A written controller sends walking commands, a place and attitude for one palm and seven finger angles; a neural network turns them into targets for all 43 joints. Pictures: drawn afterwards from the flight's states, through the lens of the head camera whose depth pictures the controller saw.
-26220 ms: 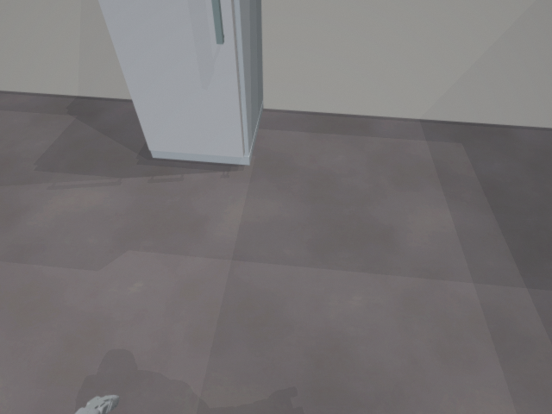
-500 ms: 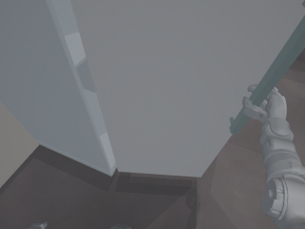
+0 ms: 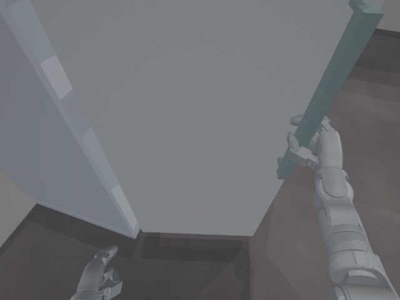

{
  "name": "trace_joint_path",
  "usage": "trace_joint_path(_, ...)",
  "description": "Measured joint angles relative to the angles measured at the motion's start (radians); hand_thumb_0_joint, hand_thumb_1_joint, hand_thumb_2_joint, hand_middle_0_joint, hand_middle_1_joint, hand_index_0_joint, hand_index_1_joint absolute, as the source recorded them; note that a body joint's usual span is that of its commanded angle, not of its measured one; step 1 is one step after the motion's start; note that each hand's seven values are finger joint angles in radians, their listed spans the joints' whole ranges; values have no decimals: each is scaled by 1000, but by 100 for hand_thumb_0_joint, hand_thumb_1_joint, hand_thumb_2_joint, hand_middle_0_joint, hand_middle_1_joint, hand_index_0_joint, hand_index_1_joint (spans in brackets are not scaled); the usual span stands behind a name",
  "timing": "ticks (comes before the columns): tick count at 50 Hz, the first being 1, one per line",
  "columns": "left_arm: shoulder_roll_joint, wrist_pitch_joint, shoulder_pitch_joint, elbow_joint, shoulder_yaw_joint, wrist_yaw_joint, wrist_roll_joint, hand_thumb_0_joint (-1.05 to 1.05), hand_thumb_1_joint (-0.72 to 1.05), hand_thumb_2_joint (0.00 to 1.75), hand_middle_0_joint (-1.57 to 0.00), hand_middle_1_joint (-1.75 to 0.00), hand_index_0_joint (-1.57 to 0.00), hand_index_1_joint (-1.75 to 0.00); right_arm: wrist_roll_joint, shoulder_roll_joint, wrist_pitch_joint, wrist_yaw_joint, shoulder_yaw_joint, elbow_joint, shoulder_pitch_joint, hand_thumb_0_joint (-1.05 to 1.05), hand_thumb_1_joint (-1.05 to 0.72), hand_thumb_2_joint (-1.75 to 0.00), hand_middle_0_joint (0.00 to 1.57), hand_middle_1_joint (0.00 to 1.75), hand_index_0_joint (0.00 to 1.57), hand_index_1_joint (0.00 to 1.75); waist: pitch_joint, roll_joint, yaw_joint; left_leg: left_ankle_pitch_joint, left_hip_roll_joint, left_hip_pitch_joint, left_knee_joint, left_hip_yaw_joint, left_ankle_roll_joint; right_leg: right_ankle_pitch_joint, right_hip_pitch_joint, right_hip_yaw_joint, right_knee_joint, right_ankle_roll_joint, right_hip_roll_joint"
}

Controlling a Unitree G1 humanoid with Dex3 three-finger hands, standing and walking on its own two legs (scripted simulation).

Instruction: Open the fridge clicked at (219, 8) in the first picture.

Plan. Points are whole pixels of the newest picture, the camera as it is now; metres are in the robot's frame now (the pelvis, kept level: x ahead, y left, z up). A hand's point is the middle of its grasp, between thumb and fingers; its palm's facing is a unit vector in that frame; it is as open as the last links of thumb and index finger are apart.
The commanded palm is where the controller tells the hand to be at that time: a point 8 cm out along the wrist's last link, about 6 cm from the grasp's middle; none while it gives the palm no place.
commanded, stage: stop walking and hold the door back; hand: right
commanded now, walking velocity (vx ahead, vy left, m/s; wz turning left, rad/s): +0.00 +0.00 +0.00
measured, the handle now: (308, 112) +0.45 -0.19 +0.14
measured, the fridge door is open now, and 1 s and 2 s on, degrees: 73 72 71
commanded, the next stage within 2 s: loosen the grip on the handle in 0.46 s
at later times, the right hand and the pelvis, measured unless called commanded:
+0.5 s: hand (294, 146) +0.40 -0.16 +0.09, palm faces +0.14 +0.97 -0.19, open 5.9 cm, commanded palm +0.38 -0.22 +0.08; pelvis -0.02 +0.01 +0.01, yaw +0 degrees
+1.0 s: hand (295, 147) +0.42 -0.18 +0.07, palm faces +0.13 +0.97 -0.18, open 12.8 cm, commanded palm +0.38 -0.23 +0.09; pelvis -0.03 +0.01 -0.01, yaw +0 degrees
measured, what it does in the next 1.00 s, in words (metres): stands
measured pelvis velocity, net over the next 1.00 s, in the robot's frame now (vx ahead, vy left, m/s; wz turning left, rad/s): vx -0.03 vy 0.01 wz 0.00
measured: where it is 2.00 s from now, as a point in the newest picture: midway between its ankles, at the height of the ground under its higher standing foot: outside the picture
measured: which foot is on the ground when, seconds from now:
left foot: down 0.00-1.00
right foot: down 0.00-1.00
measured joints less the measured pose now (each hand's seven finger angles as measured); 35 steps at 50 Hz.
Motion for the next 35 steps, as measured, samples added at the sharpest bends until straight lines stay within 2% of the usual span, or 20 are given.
trace_joint_path(7, 23, 10, 27, 1, 14, 4, -4, 1, 91, 90, -20, -30, -21, -30, 8, -3, -5, -24, 6, 41, -8, -3, -64, -78, 38, 137, 37, 140, -15, -18, 4, 37, -27, 15, -56, 14, 14, 13, -10, 16, -6, 16, -25)
trace_joint_path(12, 33, 22, 64, 37, 20, 16, -10, 1, 91, 90, -20, -30, -21, -30, 11, -15, -19, -16, 5, 141, -57, -3, -63, -80, 38, 136, 38, 140, -31, -20, 7, 50, -31, 13, -73, 21, 20, 31, -14, 23, -23, 21, -27)
trace_joint_path(22, 48, 30, 135, 84, 29, 24, -17, 1, 91, 90, -20, -30, -21, -30, 11, -51, -43, 2, -35, 353, -153, -3, -62, -81, 39, 135, 40, 140, -50, -35, 41, 72, -36, 10, -90, 17, 23, 54, -13, 19, -46, 23, -31)
trace_joint_path(28, 49, 23, 163, 100, 30, 24, -15, 1, 91, 90, -20, -30, -21, -30, 10, -62, -58, 7, -46, 411, -175, -3, -63, -81, 38, 135, 41, 140, -55, -34, 51, 81, -36, 9, -98, 12, 22, 63, -10, 13, -58, 21, -30)
trace_joint_path(30, 36, 0, 161, 97, 56, -2, 1, 1, 91, 90, -20, -30, -21, -30, -60, -74, -14, 70, -122, 405, -209, -2, -60, -80, 39, 135, 41, 140, -40, -19, 47, 85, -38, -3, -90, 2, 24, 67, -12, 3, -60, 19, -33)
trace_joint_path(31, 30, -18, 156, 99, 61, -14, 4, 1, 91, 90, -20, -30, -21, -30, -73, -95, 12, 95, -135, 421, -236, -2, -57, -80, 40, 135, 42, 140, -49, -4, 55, 85, -32, -27, -77, 0, 28, 78, -25, 0, -69, 19, -27)
trace_joint_path(33, 27, -43, 158, 80, 58, -33, 2, 1, 91, 90, -20, -30, -21, -30, -73, -127, 43, 120, -156, 449, -274, -1, -53, -78, 41, 136, 43, 140, -70, 24, 76, 82, -22, -73, -51, 1, 32, 95, -58, 0, -75, 18, -17)
trace_joint_path(35, 37, -60, 157, 55, 51, -48, 7, 1, 91, 90, -20, -30, -21, -30, -58, -140, 26, 122, -203, 436, -270, -1, -48, -75, 42, 137, 44, 140, -81, 39, 89, 81, -23, -102, -36, -2, 34, 98, -83, -3, -67, 18, -19)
